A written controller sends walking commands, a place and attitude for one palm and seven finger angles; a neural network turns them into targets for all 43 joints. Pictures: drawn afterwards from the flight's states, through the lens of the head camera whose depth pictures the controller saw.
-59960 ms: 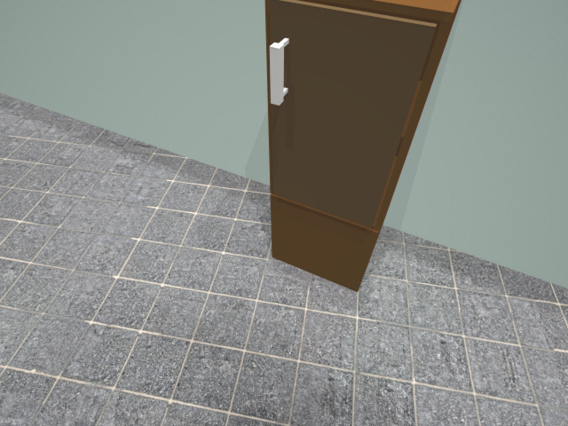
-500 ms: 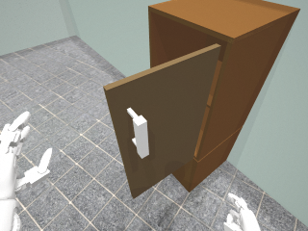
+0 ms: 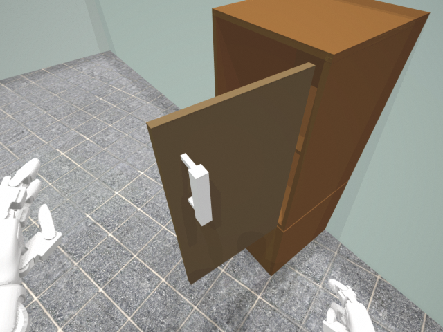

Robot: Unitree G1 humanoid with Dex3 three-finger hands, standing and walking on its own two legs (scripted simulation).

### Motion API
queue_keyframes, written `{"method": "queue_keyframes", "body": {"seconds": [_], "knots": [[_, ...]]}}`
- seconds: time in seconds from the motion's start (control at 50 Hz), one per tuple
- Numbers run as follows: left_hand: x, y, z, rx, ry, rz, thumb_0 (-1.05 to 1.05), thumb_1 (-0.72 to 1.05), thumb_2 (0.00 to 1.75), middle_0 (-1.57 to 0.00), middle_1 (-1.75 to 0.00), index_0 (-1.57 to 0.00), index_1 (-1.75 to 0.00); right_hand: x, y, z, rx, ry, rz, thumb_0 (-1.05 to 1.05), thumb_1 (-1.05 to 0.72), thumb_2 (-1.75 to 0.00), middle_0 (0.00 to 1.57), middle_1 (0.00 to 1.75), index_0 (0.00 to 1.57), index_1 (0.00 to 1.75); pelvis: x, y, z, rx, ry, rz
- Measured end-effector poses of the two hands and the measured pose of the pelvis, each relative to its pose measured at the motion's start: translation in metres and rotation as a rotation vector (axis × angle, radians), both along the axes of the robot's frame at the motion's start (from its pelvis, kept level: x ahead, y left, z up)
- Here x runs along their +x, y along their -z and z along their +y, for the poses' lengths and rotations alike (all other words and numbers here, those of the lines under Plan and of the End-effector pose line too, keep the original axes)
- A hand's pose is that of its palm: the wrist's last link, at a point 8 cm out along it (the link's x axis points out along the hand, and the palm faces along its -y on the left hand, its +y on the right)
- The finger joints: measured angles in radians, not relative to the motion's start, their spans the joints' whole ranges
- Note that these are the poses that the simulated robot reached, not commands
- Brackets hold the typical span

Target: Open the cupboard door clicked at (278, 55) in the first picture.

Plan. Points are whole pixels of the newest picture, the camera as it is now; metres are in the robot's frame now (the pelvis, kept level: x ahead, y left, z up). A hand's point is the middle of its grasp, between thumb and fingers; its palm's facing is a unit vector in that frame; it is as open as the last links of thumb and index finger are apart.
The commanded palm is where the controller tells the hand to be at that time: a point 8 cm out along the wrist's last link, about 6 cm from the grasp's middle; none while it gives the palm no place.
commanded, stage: step back with the hand held close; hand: left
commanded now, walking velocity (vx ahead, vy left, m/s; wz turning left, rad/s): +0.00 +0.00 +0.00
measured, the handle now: (195, 189) +0.33 +0.10 +0.10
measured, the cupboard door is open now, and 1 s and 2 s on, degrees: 87 87 87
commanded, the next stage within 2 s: stop stepping back and stand still in 1.22 s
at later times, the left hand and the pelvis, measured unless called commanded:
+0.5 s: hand (32, 264) +0.15 +0.27 +0.15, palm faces +0.36 -0.77 -0.53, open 7.4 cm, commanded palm +0.09 +0.31 +0.17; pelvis -0.06 +0.02 -0.01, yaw -1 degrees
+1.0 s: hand out of the picture +0.07 +0.28 +0.15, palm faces +0.47 -0.74 -0.48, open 7.4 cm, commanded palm +0.00 +0.32 +0.17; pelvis -0.13 +0.01 -0.03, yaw +2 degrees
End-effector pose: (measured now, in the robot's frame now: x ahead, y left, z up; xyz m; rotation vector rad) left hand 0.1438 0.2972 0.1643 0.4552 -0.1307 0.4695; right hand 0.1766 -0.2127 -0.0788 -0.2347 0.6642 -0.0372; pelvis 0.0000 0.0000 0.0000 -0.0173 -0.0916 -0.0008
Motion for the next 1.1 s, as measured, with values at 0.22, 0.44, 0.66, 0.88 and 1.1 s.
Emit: {"method": "queue_keyframes", "body": {"seconds": [0.22,0.44,0.66,0.88,1.1], "knots": [[0.006,-0.010,0.003,0.099,0.071,0.013,0.02,0.89,0.89,-0.20,-0.30,-0.21,-0.30,-0.016,0.000,-0.009,-0.006,0.064,0.032,0.02,-0.90,-0.90,0.20,0.30,0.20,0.30,-0.014,0.001,0.005,0.000,0.012,0.076],[-0.022,-0.004,0.008,0.155,0.136,0.044,0.02,0.89,0.89,-0.21,-0.30,-0.22,-0.30,-0.061,0.001,-0.018,-0.053,0.153,0.063,0.02,-0.90,-0.90,0.20,0.30,0.20,0.30,-0.048,0.008,0.015,0.017,0.022,0.095],[-0.070,-0.003,0.016,0.177,0.086,-0.077,0.02,0.89,0.89,-0.21,-0.30,-0.21,-0.30,-0.107,0.010,-0.005,-0.067,0.114,0.048,0.02,-0.90,-0.90,0.20,0.30,0.20,0.30,-0.087,0.021,0.018,0.012,0.008,0.080],[-0.097,-0.008,0.020,0.207,0.077,-0.155,0.02,0.88,0.89,-0.21,-0.30,-0.21,-0.30,-0.145,0.018,-0.002,-0.072,0.110,0.056,0.02,-0.90,-0.89,0.20,0.30,0.20,0.30,-0.111,0.027,0.018,-0.009,-0.032,0.063],[-0.130,-0.005,0.014,0.174,0.134,-0.138,0.02,0.88,0.89,-0.21,-0.30,-0.21,-0.30,-0.156,0.014,-0.003,-0.085,0.081,0.062,0.02,-0.90,-0.89,0.20,0.30,0.20,0.30,-0.146,0.026,0.020,-0.002,-0.039,0.094]]}}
